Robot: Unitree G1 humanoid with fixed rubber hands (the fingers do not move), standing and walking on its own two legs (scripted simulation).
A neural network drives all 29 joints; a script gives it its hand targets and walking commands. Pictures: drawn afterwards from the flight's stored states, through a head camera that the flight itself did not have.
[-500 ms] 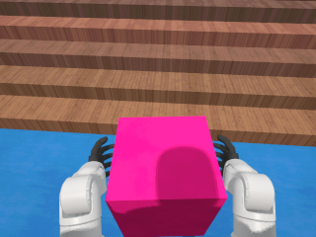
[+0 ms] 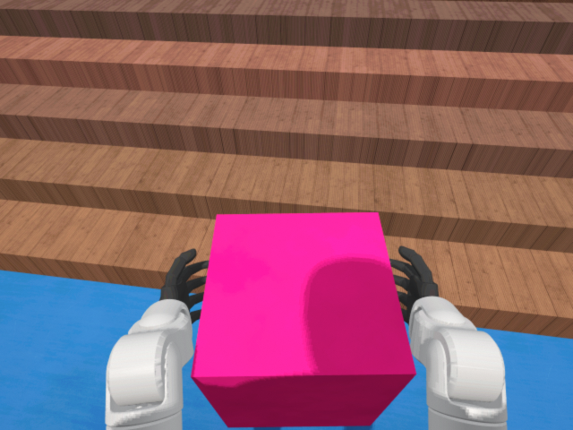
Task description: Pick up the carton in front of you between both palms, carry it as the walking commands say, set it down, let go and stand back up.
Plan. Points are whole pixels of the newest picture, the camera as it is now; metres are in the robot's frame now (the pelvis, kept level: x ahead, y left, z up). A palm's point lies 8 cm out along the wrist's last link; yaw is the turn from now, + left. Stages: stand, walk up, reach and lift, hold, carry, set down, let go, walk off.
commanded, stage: carry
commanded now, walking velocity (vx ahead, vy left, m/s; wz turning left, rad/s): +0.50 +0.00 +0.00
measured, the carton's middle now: (298, 326) +0.27 +0.00 +0.02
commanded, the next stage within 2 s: none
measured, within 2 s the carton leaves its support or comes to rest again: neither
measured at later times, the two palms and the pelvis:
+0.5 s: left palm (210, 94) +0.68 +0.16 +0.16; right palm (368, 91) +0.67 -0.14 +0.16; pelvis +0.33 +0.02 +0.00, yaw -1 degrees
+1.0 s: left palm (232, 33) +1.05 +0.15 +0.14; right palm (343, 31) +1.06 -0.15 +0.13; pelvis +0.67 +0.00 -0.01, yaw -3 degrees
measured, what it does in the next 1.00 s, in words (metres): walks ahead: left foot, then right foot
